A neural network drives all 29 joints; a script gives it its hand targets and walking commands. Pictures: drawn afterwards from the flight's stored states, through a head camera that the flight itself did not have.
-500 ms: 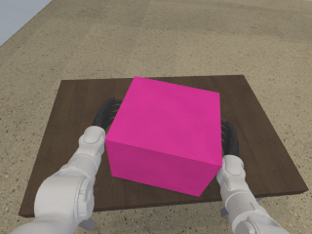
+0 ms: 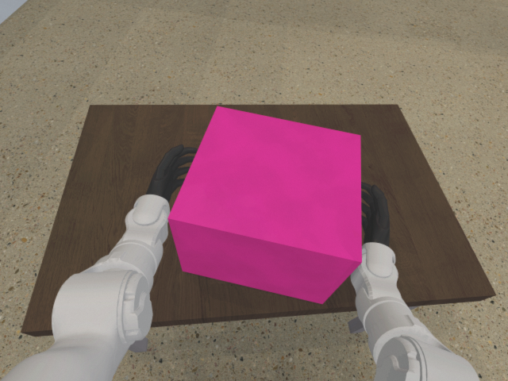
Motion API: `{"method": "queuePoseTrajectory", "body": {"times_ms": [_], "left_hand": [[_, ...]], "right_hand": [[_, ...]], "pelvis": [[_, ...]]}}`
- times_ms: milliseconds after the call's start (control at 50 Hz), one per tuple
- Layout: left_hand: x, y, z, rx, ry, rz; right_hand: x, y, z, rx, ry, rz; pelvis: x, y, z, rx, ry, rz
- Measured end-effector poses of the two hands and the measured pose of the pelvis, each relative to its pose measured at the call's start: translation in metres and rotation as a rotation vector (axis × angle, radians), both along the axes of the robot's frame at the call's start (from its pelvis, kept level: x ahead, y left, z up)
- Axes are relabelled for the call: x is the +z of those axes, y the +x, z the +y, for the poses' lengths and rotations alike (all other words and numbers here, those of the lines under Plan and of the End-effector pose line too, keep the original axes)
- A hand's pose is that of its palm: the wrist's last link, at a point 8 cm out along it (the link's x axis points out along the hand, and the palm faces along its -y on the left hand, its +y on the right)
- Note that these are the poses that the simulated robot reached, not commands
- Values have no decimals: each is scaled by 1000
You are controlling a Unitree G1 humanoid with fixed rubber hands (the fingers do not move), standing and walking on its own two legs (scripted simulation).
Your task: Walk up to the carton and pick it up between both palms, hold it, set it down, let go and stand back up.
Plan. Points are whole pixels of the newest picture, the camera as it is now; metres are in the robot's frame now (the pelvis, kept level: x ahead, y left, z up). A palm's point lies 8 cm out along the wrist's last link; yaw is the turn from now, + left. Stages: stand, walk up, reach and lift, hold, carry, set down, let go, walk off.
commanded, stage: set down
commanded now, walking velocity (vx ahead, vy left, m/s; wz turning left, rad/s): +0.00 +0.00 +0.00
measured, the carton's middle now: (269, 204) +0.43 -0.05 -0.03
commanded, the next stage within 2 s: none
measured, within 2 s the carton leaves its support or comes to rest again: neither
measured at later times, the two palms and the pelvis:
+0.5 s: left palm (164, 193) +0.44 +0.14 +0.01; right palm (374, 237) +0.34 -0.21 +0.00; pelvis -0.01 -0.01 +0.00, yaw +0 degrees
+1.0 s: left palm (165, 193) +0.44 +0.14 +0.00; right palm (373, 237) +0.34 -0.21 -0.01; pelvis -0.01 +0.00 -0.01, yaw -1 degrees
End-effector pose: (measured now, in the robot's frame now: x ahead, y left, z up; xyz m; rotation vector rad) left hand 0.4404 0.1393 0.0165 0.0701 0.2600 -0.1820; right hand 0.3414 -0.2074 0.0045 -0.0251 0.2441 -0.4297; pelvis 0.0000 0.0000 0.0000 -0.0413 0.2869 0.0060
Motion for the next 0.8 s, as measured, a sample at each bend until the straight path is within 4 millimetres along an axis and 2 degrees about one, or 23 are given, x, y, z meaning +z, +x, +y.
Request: {"method": "queuePoseTrajectory", "body": {"times_ms": [800], "left_hand": [[-10, 0, -2, -11, 19, -4]], "right_hand": [[-10, -1, -2, -8, 7, -50]], "pelvis": [[-7, -8, -6, -4, -2, 29]]}}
